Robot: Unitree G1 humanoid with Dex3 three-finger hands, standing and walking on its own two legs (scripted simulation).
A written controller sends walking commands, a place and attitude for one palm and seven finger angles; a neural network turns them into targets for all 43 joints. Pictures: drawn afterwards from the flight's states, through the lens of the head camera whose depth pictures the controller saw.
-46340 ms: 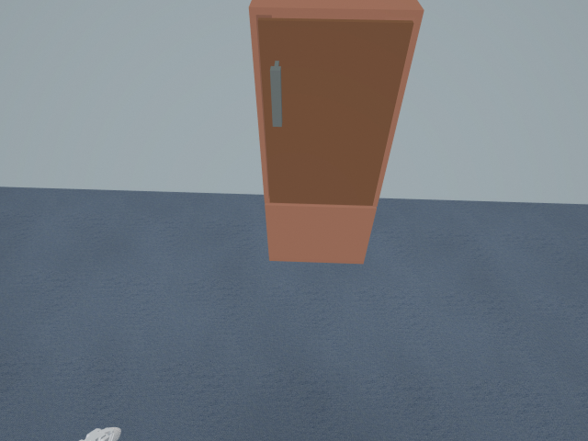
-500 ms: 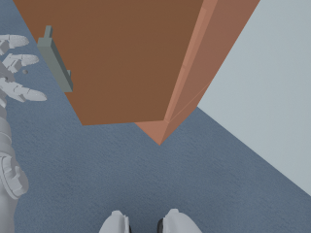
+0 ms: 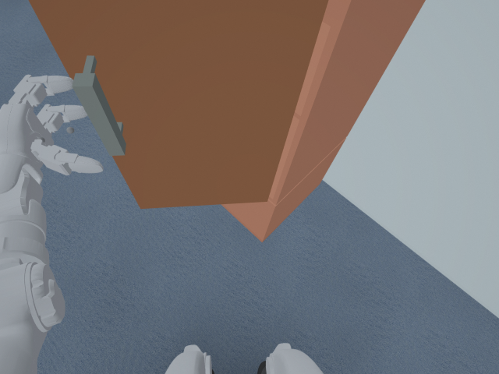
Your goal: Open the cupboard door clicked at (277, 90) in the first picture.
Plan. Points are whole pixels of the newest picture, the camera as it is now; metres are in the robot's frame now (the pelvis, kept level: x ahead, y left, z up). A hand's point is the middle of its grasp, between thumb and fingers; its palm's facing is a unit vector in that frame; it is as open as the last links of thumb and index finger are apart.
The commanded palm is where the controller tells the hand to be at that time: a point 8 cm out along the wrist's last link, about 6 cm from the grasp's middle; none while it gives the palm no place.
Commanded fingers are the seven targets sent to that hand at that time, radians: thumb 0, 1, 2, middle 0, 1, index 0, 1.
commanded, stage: slide the fingers in behind the handle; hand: left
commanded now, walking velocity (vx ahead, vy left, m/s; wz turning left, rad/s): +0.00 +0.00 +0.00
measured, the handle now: (105, 109) +0.51 +0.21 +0.08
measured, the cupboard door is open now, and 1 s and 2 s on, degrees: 49 48 47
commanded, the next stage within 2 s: close the thumb around the handle in 1.20 s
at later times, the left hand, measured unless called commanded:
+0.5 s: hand (81, 135) +0.46 +0.24 +0.08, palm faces +0.12 -0.99 +0.01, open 15.0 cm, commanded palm +0.44 +0.25 +0.08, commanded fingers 0.00 -0.50 0.30 -0.30 -1.20 -0.30 -1.20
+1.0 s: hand (97, 135) +0.46 +0.22 +0.08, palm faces +0.10 -0.99 -0.03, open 15.4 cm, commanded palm +0.44 +0.23 +0.08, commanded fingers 0.00 -0.50 0.30 -0.30 -1.20 -0.30 -1.20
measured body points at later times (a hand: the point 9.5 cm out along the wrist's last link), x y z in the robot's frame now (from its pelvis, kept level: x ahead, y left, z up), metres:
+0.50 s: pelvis +0.00 -0.01 +0.00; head +0.10 +0.02 +0.44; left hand +0.45 +0.29 +0.08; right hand +0.04 -0.27 -0.11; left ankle +0.00 +0.08 -0.69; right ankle +0.00 -0.12 -0.68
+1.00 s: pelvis +0.00 -0.01 +0.00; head +0.10 +0.02 +0.44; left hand +0.45 +0.27 +0.08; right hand +0.05 -0.27 -0.12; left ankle +0.00 +0.08 -0.69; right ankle +0.00 -0.12 -0.68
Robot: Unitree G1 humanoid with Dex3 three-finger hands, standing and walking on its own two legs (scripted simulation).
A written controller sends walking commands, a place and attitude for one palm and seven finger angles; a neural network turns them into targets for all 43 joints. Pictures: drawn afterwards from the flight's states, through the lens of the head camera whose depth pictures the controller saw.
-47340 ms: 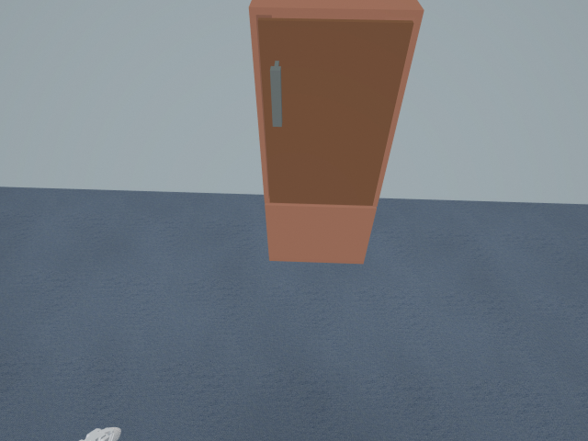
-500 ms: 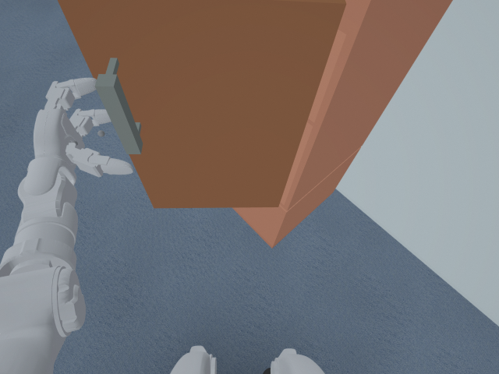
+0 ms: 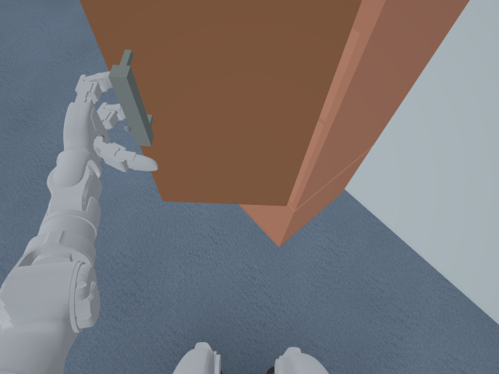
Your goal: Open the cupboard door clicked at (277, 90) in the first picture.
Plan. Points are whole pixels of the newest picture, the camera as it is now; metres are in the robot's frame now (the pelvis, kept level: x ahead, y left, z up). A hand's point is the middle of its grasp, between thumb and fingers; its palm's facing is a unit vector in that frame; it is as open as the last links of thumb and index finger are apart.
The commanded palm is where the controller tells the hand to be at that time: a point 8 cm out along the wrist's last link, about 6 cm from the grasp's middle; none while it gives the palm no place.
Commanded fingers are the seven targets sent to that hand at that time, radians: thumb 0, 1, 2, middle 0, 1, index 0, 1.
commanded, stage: slide the fingers in behind the handle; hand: left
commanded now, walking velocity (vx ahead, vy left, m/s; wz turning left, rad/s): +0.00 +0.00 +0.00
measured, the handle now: (137, 101) +0.53 +0.19 +0.08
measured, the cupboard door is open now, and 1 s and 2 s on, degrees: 48 47 83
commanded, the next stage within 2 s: close the thumb around the handle in 0.20 s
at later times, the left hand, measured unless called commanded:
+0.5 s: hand (145, 122) +0.49 +0.17 +0.08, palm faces +0.01 -1.00 -0.01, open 13.0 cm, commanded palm +0.46 +0.22 +0.08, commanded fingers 0.00 0.12 0.56 -0.34 -1.27 -0.34 -1.27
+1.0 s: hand (146, 122) +0.49 +0.17 +0.08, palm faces +0.02 -1.00 -0.01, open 5.9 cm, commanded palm +0.46 +0.21 +0.08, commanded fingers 0.00 0.90 0.90 -0.40 -1.35 -0.40 -1.35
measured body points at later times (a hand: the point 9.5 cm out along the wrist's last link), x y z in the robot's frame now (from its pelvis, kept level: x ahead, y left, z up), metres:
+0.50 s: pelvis +0.00 -0.01 +0.00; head +0.10 +0.00 +0.44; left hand +0.48 +0.22 +0.09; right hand +0.01 -0.27 -0.12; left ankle +0.01 +0.09 -0.68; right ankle +0.00 -0.11 -0.68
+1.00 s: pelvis +0.00 -0.01 +0.00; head +0.11 +0.00 +0.44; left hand +0.48 +0.22 +0.08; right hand +0.02 -0.27 -0.12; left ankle +0.01 +0.09 -0.68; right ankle +0.00 -0.11 -0.68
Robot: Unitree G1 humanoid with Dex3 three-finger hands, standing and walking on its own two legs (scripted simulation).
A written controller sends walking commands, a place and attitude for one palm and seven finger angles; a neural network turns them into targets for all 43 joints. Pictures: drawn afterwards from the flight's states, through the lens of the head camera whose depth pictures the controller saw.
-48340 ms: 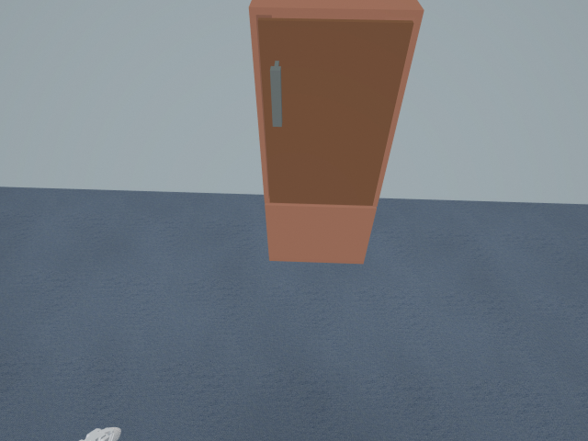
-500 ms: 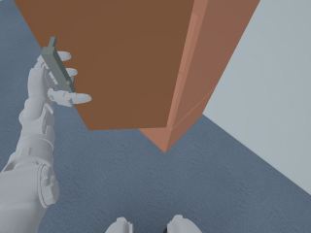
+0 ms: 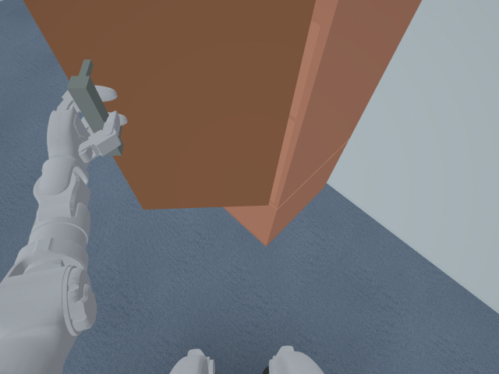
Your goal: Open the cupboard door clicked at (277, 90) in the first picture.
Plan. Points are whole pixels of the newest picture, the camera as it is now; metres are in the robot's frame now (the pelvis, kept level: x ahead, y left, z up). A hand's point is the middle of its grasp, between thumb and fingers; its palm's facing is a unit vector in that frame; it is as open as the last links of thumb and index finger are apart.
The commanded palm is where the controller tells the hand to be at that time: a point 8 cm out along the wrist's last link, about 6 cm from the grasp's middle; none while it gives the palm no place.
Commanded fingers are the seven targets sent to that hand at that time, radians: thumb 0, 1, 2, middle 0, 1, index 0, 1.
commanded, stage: pull the door open along its arc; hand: left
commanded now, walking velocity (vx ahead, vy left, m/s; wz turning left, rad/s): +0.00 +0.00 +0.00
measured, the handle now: (102, 110) +0.52 +0.22 +0.08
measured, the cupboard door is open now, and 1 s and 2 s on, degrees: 47 83 92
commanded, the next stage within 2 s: open thumb and fingers to let go in 1.20 s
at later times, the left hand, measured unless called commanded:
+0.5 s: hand (113, 166) +0.41 +0.19 +0.08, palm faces +0.03 -1.00 +0.00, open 6.2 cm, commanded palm +0.35 +0.24 +0.08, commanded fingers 0.00 0.90 0.90 -0.40 -1.35 -0.40 -1.35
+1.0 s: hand (169, 236) +0.30 +0.10 +0.08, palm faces +0.46 -0.89 +0.00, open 6.4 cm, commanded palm +0.23 +0.14 +0.08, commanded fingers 0.00 0.90 0.90 -0.40 -1.35 -0.40 -1.35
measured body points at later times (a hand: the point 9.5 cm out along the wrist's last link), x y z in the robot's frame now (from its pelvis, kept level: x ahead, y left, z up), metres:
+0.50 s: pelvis +0.01 +0.00 +0.01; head +0.08 +0.00 +0.46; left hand +0.41 +0.24 +0.08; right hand +0.07 -0.26 -0.10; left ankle +0.00 +0.09 -0.68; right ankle +0.00 -0.11 -0.68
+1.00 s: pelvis +0.00 -0.02 +0.01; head +0.02 -0.04 +0.46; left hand +0.27 +0.14 +0.09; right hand +0.19 -0.22 -0.08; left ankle +0.00 +0.09 -0.68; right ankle +0.00 -0.11 -0.69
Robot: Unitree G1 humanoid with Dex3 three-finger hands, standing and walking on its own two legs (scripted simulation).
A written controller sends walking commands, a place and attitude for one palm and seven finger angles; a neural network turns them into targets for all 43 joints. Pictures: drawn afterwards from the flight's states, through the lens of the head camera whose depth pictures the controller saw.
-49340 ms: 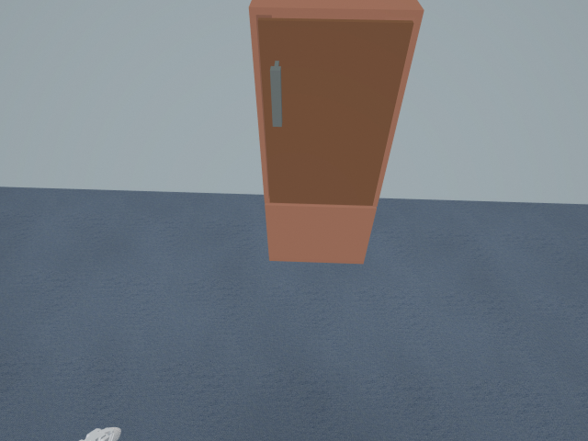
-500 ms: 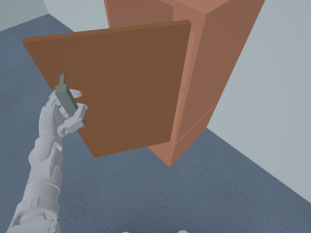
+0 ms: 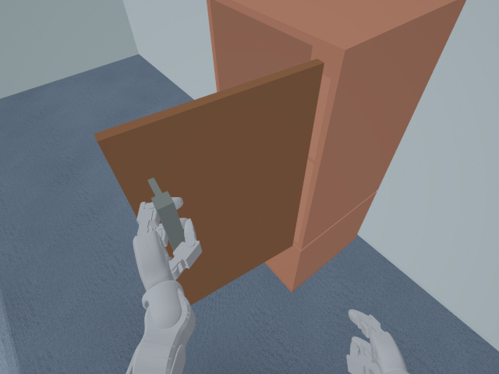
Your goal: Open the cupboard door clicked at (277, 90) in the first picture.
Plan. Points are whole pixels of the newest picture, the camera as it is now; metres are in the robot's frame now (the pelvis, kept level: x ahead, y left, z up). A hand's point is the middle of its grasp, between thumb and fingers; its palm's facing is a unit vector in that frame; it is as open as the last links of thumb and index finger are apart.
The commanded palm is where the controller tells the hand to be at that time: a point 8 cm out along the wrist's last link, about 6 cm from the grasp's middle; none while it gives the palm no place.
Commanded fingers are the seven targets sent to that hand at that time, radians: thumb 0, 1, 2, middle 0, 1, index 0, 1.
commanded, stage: pull the door open along its arc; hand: left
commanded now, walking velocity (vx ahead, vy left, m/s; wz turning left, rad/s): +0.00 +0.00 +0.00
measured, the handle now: (168, 220) +0.35 +0.16 +0.07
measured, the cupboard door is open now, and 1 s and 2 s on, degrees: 83 92 96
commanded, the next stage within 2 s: open thumb and fingers to let go in 0.20 s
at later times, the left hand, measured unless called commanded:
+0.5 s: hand (219, 264) +0.27 +0.06 +0.07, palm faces +0.41 -0.91 -0.02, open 6.8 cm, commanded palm +0.22 +0.11 +0.07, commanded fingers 0.00 0.13 0.57 -0.34 -1.27 -0.34 -1.27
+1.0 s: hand (212, 260) +0.27 +0.07 +0.07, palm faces +0.35 -0.94 -0.01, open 14.2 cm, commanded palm +0.22 +0.11 +0.07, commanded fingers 0.00 -0.50 0.30 -0.18 -0.50 -0.18 -0.50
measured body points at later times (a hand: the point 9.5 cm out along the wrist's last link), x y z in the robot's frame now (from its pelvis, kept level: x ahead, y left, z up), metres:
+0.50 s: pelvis +0.00 -0.03 +0.00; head +0.02 -0.06 +0.45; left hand +0.24 +0.11 +0.07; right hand +0.19 -0.24 -0.10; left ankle +0.00 +0.12 -0.70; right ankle -0.01 -0.08 -0.70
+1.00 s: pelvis -0.01 +0.00 +0.00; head +0.01 -0.02 +0.45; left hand +0.25 +0.12 +0.07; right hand +0.18 -0.22 -0.10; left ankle +0.00 +0.12 -0.70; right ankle -0.01 -0.08 -0.70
